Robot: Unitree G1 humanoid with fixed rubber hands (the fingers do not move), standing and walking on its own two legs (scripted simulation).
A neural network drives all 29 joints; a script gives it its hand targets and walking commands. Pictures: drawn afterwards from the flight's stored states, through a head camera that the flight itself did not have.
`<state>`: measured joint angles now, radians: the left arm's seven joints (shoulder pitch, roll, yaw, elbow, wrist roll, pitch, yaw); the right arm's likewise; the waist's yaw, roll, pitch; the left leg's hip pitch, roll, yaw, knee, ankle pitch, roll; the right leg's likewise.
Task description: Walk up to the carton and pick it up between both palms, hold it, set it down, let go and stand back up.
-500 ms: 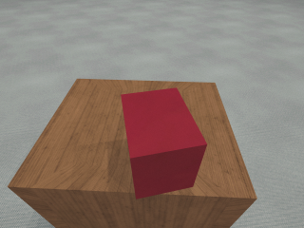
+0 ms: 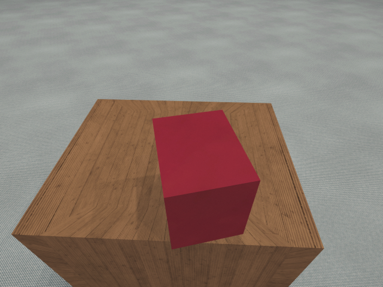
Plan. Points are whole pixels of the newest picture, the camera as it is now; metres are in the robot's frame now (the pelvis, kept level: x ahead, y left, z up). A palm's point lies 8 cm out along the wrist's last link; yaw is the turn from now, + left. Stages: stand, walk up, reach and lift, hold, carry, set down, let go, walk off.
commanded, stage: stand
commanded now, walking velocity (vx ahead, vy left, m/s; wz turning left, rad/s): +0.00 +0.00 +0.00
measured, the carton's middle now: (198, 176) +0.47 +0.00 -0.08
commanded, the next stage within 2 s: none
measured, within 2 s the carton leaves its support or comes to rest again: neither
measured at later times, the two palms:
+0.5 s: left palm out of the picture +0.06 +0.29 -0.12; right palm out of the picture +0.07 -0.26 -0.12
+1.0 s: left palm out of the picture +0.06 +0.29 -0.12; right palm out of the picture +0.07 -0.26 -0.12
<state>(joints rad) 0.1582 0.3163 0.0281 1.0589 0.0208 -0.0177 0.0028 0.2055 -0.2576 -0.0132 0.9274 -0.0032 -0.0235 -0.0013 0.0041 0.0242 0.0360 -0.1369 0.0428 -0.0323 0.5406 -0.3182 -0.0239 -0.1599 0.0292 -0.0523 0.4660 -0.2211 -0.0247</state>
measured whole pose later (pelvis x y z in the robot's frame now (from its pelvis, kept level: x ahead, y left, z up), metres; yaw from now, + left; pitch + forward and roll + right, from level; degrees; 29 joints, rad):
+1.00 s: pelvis +0.00 +0.00 +0.00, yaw +0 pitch -5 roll -1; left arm 0.16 0.32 0.03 1.08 0.02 -0.02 0.00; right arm 0.20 -0.26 -0.01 0.97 0.00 -0.02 0.00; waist 0.00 0.04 0.06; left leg -0.14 0.04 -0.03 0.52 -0.30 -0.02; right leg -0.16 0.03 -0.05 0.45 -0.21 -0.02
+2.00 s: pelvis +0.00 +0.00 +0.00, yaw +0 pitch -5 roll -1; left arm 0.16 0.32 0.03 1.08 0.01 -0.02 0.00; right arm 0.19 -0.27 -0.01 0.99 0.00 -0.02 0.00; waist 0.00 0.04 0.06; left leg -0.14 0.04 -0.03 0.51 -0.29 -0.02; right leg -0.16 0.03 -0.05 0.43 -0.20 -0.02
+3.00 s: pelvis +0.00 +0.00 +0.00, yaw +0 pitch -4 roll -1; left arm 0.16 0.32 0.02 1.09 0.01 -0.02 0.00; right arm 0.18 -0.27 -0.01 1.02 0.00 -0.02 0.00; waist 0.00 0.04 0.06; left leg -0.14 0.04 -0.03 0.50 -0.29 -0.02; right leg -0.16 0.03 -0.05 0.42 -0.19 -0.02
